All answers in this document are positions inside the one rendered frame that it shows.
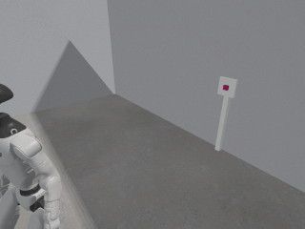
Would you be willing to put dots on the robot right hand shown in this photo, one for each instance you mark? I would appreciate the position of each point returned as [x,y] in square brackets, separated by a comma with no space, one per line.
[3,191]

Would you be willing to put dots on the robot head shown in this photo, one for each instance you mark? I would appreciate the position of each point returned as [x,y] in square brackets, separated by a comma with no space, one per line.
[7,123]

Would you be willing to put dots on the right robot forearm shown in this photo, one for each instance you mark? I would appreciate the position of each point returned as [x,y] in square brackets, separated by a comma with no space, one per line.
[4,182]

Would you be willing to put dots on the robot left upper arm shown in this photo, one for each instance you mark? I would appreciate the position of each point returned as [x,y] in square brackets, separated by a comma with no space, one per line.
[27,148]

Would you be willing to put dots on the panel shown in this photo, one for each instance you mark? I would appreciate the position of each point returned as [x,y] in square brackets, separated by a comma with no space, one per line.
[232,83]

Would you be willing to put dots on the left robot forearm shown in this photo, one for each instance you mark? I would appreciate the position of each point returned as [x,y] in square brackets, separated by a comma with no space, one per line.
[52,203]

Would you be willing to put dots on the robot right thigh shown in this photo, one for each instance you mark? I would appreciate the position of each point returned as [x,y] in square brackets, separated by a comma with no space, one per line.
[9,209]

